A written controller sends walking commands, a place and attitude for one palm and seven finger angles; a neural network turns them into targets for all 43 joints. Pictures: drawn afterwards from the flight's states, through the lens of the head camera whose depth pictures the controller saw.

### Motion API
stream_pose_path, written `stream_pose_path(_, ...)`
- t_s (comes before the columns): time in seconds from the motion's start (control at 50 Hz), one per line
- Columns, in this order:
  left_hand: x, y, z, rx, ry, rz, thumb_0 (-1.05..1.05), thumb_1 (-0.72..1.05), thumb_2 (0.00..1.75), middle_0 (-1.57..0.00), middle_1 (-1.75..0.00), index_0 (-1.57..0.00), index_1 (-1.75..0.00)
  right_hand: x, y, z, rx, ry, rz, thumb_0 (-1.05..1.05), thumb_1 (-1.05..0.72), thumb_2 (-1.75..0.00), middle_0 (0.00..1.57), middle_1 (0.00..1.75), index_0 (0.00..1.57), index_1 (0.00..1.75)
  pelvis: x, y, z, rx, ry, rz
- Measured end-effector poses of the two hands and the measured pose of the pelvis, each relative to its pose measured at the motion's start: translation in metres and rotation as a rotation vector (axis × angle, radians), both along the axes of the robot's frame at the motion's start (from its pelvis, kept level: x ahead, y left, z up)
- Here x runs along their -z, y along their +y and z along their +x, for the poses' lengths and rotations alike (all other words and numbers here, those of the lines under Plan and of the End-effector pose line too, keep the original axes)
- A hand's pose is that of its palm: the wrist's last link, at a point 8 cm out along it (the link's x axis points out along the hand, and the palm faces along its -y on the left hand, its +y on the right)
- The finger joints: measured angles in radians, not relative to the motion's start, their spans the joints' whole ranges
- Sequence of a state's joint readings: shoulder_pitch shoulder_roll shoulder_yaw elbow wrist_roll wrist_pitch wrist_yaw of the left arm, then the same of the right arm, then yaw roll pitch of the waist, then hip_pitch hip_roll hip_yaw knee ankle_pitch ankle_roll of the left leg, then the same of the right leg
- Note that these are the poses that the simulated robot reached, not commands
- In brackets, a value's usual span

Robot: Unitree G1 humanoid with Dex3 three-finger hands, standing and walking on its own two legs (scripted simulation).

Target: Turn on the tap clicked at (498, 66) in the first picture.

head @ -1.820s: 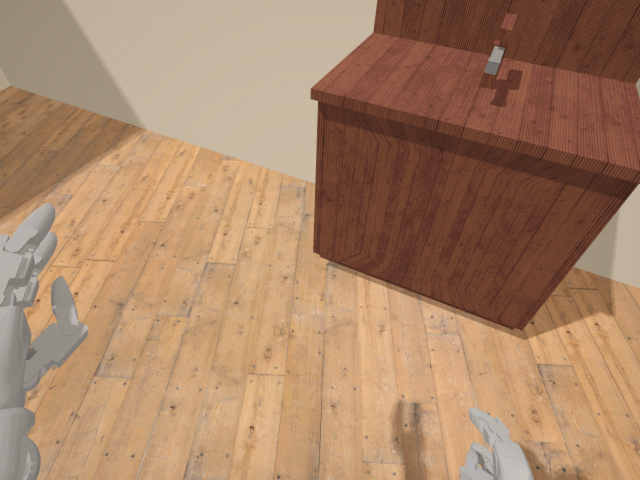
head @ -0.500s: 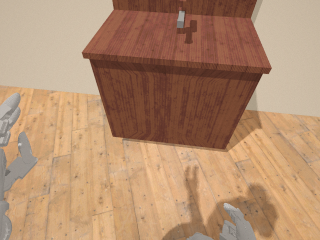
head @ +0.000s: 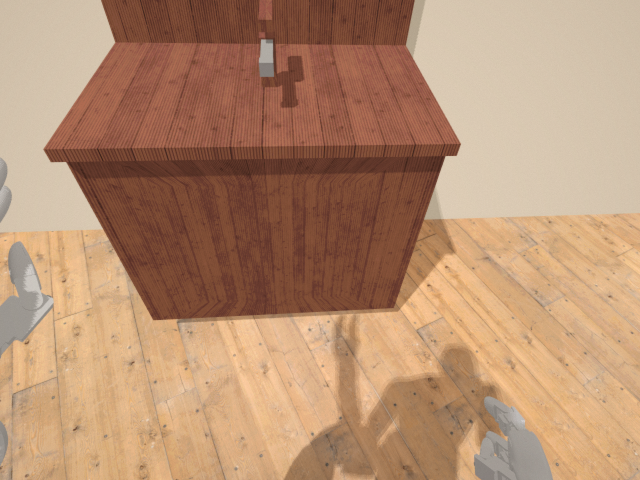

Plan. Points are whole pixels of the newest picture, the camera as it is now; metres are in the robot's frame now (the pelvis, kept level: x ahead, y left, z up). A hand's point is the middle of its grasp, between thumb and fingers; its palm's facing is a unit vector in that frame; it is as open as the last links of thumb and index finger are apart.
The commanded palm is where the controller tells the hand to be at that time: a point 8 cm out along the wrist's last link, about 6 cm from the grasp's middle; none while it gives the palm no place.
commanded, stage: turn to face it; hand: left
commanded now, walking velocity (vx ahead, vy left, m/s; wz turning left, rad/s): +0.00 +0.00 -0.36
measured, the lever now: (266, 67) +0.81 +0.17 +0.13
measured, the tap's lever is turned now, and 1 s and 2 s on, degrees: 0 0 0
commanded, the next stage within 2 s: take the last steps up to it in 0.24 s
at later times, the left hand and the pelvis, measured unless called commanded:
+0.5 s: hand (154, 296) +0.23 +0.17 +0.18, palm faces +0.25 -0.86 -0.44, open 7.4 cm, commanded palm +0.19 +0.22 +0.19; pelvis -0.02 -0.03 +0.00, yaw -10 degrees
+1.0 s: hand (236, 271) +0.27 +0.11 +0.18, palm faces +0.23 -0.87 -0.44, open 7.4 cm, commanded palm +0.22 +0.16 +0.19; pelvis +0.01 -0.08 +0.02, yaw -11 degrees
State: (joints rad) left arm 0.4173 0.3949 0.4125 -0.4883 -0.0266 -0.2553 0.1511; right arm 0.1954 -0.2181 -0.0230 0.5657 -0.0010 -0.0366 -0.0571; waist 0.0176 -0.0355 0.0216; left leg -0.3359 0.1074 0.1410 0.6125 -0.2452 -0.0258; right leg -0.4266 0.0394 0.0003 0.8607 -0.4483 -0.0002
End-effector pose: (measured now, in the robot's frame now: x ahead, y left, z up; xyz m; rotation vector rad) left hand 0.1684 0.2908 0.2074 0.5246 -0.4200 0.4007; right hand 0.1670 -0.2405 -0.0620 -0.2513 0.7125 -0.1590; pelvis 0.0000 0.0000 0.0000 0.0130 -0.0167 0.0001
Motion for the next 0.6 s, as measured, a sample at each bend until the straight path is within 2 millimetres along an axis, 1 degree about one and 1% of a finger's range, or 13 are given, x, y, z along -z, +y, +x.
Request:
stream_pose_path(0.02,0.003,-0.001,0.006,0.003,0.017,-0.017,0.01,0.89,0.9,-0.21,-0.3,-0.21,-0.3,-0.001,0.004,-0.001,0.003,-0.008,0.019,0.01,-0.91,-0.9,0.2,0.3,0.19,0.3,-0.002,0.0,0.001,0.009,-0.002,-0.007)
stream_pose_path(0.06,0.008,-0.008,0.017,0.023,0.053,-0.044,0.01,0.89,0.9,-0.21,-0.3,-0.21,-0.3,0.0,0.012,-0.003,0.002,-0.017,0.062,0.01,-0.91,-0.9,0.2,0.3,0.19,0.3,-0.004,-0.002,0.002,0.031,-0.003,-0.019)
stream_pose_path(0.1,0.01,-0.022,0.024,0.059,0.084,-0.049,0.01,0.9,0.9,-0.21,-0.3,-0.21,-0.3,0.003,0.018,-0.007,-0.002,-0.022,0.103,0.01,-0.91,-0.9,0.2,0.3,0.19,0.3,-0.005,-0.006,0.002,0.055,0.0,-0.027)
stream_pose_path(0.14,0.011,-0.039,0.03,0.102,0.105,-0.026,0.02,0.9,0.9,-0.21,-0.3,-0.21,-0.3,0.009,0.019,-0.013,-0.003,-0.024,0.139,0.01,-0.91,-0.9,0.2,0.3,0.2,0.3,-0.003,-0.012,0.001,0.076,0.002,-0.028)
stream_pose_path(0.18,0.009,-0.057,0.034,0.138,0.11,0.018,0.02,0.9,0.9,-0.21,-0.3,-0.21,-0.3,0.018,0.015,-0.019,0.002,-0.02,0.169,0.01,-0.9,-0.9,0.21,0.3,0.2,0.3,0.002,-0.021,-0.001,0.094,0.001,-0.023)
stream_pose_path(0.22,0.007,-0.07,0.037,0.163,0.115,0.048,0.02,0.89,0.9,-0.21,-0.3,-0.21,-0.3,0.029,0.007,-0.028,0.018,0.009,0.184,0.01,-0.9,-0.9,0.21,0.3,0.2,0.3,0.004,-0.028,-0.004,0.097,-0.002,-0.032)
stream_pose_path(0.28,0.002,-0.081,0.039,0.18,0.133,0.059,0.01,0.89,0.9,-0.21,-0.3,-0.21,-0.3,0.036,-0.01,-0.044,0.067,0.071,0.171,0.01,-0.9,-0.9,0.21,0.3,0.2,0.3,0.001,-0.031,-0.008,0.121,0.008,-0.011)
stream_pose_path(0.38,-0.003,-0.083,0.035,0.192,0.159,0.08,0.01,0.89,0.9,-0.21,-0.3,-0.22,-0.3,0.029,-0.038,-0.073,0.164,0.117,0.107,0.01,-0.91,-0.9,0.21,0.3,0.2,0.3,-0.007,-0.031,-0.013,0.157,0.021,0.007)
stream_pose_path(0.46,0.002,-0.076,0.031,0.198,0.135,0.046,0.01,0.89,0.9,-0.21,-0.3,-0.22,-0.3,0.019,-0.055,-0.09,0.206,0.115,0.031,0.01,-0.91,-0.9,0.2,0.3,0.2,0.3,-0.006,-0.028,-0.017,0.163,0.024,-0.006)
stream_pose_path(0.52,0.009,-0.071,0.03,0.2,0.1,-0.008,0.01,0.89,0.9,-0.21,-0.3,-0.21,-0.3,0.011,-0.061,-0.098,0.233,0.101,-0.018,0.01,-0.91,-0.9,0.2,0.3,0.19,0.3,-0.004,-0.026,-0.018,0.178,0.006,-0.003)
stream_pose_path(0.6,0.013,-0.072,0.034,0.182,0.105,-0.052,0.01,0.89,0.9,-0.21,-0.3,-0.21,-0.3,0.001,-0.059,-0.102,0.251,0.066,-0.007,0.01,-0.91,-0.9,0.2,0.3,0.19,0.3,-0.012,-0.03,-0.017,0.174,0.0,-0.024)
